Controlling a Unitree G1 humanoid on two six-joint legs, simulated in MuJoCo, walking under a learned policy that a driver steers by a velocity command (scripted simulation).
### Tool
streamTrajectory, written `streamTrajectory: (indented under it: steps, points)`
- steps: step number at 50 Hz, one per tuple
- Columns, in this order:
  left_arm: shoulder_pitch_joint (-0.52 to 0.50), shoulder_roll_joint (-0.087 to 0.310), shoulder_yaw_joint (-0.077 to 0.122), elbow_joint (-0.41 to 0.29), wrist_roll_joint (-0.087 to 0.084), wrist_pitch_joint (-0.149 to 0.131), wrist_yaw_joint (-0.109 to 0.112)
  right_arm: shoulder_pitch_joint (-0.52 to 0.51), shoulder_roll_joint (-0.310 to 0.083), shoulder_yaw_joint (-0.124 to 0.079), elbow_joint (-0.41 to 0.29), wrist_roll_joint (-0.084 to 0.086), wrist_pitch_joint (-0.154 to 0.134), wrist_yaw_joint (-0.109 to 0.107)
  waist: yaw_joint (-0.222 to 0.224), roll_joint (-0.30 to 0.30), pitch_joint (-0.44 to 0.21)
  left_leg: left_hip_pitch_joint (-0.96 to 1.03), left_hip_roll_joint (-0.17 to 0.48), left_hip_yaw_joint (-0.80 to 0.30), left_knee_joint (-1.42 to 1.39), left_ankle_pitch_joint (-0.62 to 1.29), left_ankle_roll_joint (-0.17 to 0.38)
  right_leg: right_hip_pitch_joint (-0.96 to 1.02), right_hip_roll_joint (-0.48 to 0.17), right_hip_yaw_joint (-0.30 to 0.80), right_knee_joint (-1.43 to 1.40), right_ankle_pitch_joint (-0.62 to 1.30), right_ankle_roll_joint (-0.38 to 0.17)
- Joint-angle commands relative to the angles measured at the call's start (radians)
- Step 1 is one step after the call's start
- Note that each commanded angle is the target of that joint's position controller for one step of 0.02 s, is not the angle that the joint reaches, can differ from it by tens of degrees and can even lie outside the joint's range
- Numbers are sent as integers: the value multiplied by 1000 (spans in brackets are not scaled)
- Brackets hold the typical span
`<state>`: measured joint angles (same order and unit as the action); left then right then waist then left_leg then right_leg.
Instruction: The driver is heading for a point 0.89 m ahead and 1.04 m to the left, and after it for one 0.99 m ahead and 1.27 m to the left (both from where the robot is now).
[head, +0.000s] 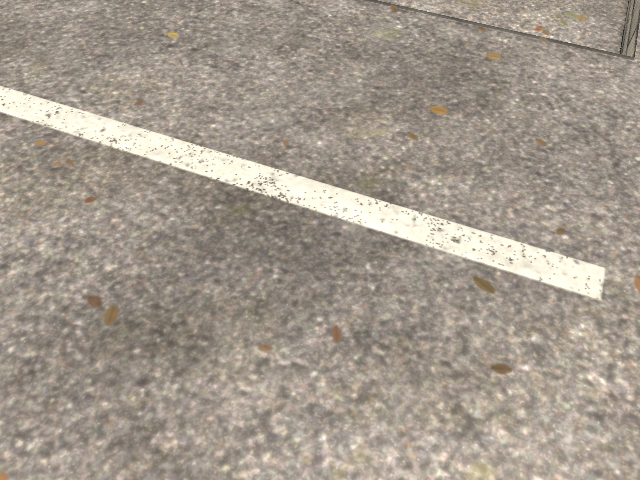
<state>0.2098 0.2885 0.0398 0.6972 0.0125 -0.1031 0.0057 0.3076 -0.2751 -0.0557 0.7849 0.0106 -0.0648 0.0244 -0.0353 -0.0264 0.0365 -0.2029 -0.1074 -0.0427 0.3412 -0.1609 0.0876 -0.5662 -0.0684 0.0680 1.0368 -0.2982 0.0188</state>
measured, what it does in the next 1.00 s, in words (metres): walks ahead, turning left: right foot, then left foot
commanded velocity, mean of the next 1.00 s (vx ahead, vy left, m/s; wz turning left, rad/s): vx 0.50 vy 0.00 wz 0.55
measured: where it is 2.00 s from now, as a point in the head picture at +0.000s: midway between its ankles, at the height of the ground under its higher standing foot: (91, 290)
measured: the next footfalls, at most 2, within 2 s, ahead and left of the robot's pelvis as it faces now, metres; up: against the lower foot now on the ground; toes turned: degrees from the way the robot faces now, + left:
right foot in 0.24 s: +0.34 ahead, -0.14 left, +0.00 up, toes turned +13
left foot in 0.76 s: +0.52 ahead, +0.20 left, +0.00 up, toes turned +29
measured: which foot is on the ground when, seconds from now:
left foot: down 0.00-0.26, up 0.28-0.74, down 0.76-1.00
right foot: up 0.00-0.22, down 0.24-0.76, up 0.78-1.00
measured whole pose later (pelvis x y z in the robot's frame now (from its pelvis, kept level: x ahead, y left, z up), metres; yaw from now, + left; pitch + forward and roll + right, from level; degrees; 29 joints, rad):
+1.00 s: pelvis +0.52 +0.13 +0.00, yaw +36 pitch +1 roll -1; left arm 0.12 0.32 0.05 0.70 0.02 -0.10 0.00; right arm 0.32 -0.29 -0.06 0.67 0.01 -0.04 0.01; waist -0.04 -0.03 0.05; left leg -0.21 -0.11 -0.08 0.37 -0.18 0.10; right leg -0.64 -0.10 0.08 0.96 -0.21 0.06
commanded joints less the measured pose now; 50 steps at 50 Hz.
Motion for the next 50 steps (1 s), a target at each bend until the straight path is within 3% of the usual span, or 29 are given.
streamTrajectory:
  steps: [1, 4, 7, 10, 11, 12, 13, 14, 15, 16, 17, 18, 20, 23, 29, 33, 35, 36, 37, 38, 39, 40, 41, 42, 43, 45, 47, 50]
  points:
    - [-29, 63, 14, -82, 9, -7, 4, -56, -167, -42, -84, 10, -16, -22, 31, 88, -3, -43, 240, -238, -176, 175, 188, -35, -10, -8, -185, 129, 39]
    - [-161, 40, 3, -109, 0, -18, -8, 4, -186, -50, -69, 17, -2, -34, -21, 93, -4, -105, 191, -192, -149, 155, 135, 88, 50, -24, -417, 363, 55]
    - [-210, 72, 14, -123, -18, -24, -18, 62, -185, -52, -56, 29, 12, -41, -31, 104, -19, -40, 221, -262, -93, 83, 107, 141, 70, 11, -515, 396, 50]
    - [-171, 118, 36, -118, -25, -31, -19, 60, -183, -56, -62, 23, 22, -44, 11, 131, -36, 40, 256, -339, 12, 87, 72, 209, 62, 25, -562, 284, 9]
    - [-95, 137, 49, -99, -23, -33, -15, 51, -167, -51, -69, 18, 25, -42, 55, 131, -69, 30, 227, -329, 89, 136, 51, 317, 62, 10, -596, 259, -19]
    - [22, 173, 65, -85, -10, -37, -8, 48, -123, -34, -82, 8, 23, -36, 116, 100, -170, -24, 171, -286, 279, 116, 19, 513, -15, 63, -589, 220, -69]
    - [163, 240, 81, -74, -2, -30, -2, 115, -44, -9, -101, -18, 18, -35, 130, -82, -336, -207, 68, -177, 587, -188, -27, 809, -221, 293, -551, 165, -148]
    - [207, 273, 90, -33, -7, -13, -12, 209, -35, 3, -134, 25, 9, -33, 83, -388, -403, -506, 29, -100, 862, -456, -59, 957, -381, 747, -695, -137, -272]
    - [157, 169, 67, -56, -12, -11, -14, 156, -140, -21, -107, 42, 13, -38, 109, -200, -279, -580, 98, -137, 960, -378, -67, 856, -336, 703, -745, -294, -239]
    - [105, 126, 52, -60, -11, -7, -10, 49, -173, -31, -126, 33, 20, -37, 121, -108, -161, -592, 128, -100, 968, -285, -72, 735, -294, 522, -749, -196, -201]
    - [59, 107, 43, -58, -2, -6, -12, 6, -162, -32, -135, 19, 26, -36, 100, -41, -94, -555, 162, -88, 938, -220, -80, 617, -252, 397, -764, -29, -193]
    - [26, 86, 38, -49, 2, -5, -11, -13, -149, -36, -147, 12, 29, -31, 76, -56, -58, -529, 189, -91, 888, -180, -83, 544, -218, 313, -783, 61, -192]
    - [5, 75, 37, -34, 2, -12, -9, -7, -111, -32, -152, 22, 41, -20, 51, -96, -32, -470, 213, -68, 844, -149, -88, 463, -179, 188, -832, 147, -187]
    - [14, 111, 52, -5, -7, -20, -7, -63, -78, -22, -183, 12, 51, -14, 49, -56, -5, -508, 226, -56, 742, -88, -106, 451, -197, 89, -879, 252, -217]
    - [39, 167, 66, 38, -14, -5, -1, -215, -58, -5, -221, 11, 34, 17, 97, -18, 23, -459, 208, 13, 422, 174, -93, 499, -174, -116, -888, 355, -184]
    - [87, 203, 79, 72, -35, 15, -1, -301, -74, -9, -267, 14, 35, 35, 110, -23, 48, -443, 184, 63, 314, 110, -46, 601, -207, -177, -840, 447, -154]
    - [84, 233, 89, 74, -44, 28, 3, -270, -104, -25, -275, 8, 41, 37, 71, -52, 6, -348, 127, 117, 295, 7, -5, 641, -208, -218, -722, 754, -132]
    - [80, 246, 93, 73, -49, 35, 6, -192, -134, -42, -261, 5, 46, 34, 20, -61, -47, -234, 84, 146, 283, -28, 21, 638, -198, -242, -593, 911, -119]
    - [72, 235, 87, 69, -52, 40, 10, -33, -181, -71, -220, 9, 52, 25, -70, -41, -129, -7, 41, 156, 229, 23, 58, 561, -165, -275, -390, 941, -90]
    - [92, 189, 67, 53, -25, 36, 14, 139, -255, -103, -180, 16, 63, 4, -138, 53, -223, 307, 129, -16, 222, 40, 112, 314, -125, -275, -87, 639, -46]
    - [186, 45, 20, -10, 14, 13, 1, 85, -367, -110, -195, 21, 52, -1, 3, 318, -311, 588, 389, -616, 104, -152, 300, -118, 85, -176, 260, -286, 14]
    - [87, 139, 32, -15, -20, -19, -13, 116, -282, -87, -225, 17, 35, 6, -86, 200, -424, 619, 439, -803, -36, -314, 324, -213, 81, 37, 357, -299, 2]
    - [-3, 181, 43, -45, -54, -34, -19, 83, -228, -70, -207, 9, 20, 9, -90, 149, -264, 515, 412, -661, -58, -258, 273, -285, 38, 29, 333, -193, -14]
    - [-19, 165, 36, -46, -43, -43, -13, 30, -205, -62, -206, 10, 13, 8, -48, 71, -173, 367, 367, -541, -56, -152, 239, -249, -4, 22, 247, -104, -22]
    - [-18, 164, 39, -36, -15, -44, -4, -34, -180, -53, -213, 5, 11, 5, -6, 43, -120, 235, 329, -449, -57, -18, 215, -182, -31, 21, 161, -54, -14]
    - [13, 165, 45, -29, 0, -24, -4, -86, -156, -43, -230, -12, 9, -2, 46, 74, -98, 98, 290, -370, -93, 148, 212, -75, -49, 25, 88, -3, 3]
    - [10, 135, 38, -28, 7, -6, -3, -74, -163, -45, -212, -4, 3, -12, 53, 65, -81, 24, 272, -307, -108, 255, 220, -52, -41, 3, 12, 28, 33]
    - [-101, 93, 21, -58, 9, 0, -4, -32, -188, -53, -182, 4, 7, -31, 22, 68, -41, -33, 219, -232, -110, 248, 184, -48, -10, -10, -198, 218, 61]
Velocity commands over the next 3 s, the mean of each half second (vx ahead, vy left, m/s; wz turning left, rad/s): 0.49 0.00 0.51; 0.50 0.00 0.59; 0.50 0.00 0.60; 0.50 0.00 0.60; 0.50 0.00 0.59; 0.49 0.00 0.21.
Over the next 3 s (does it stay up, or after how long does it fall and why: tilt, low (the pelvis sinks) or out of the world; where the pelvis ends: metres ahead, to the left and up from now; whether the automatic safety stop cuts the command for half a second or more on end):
stays up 0.92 1.07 0.00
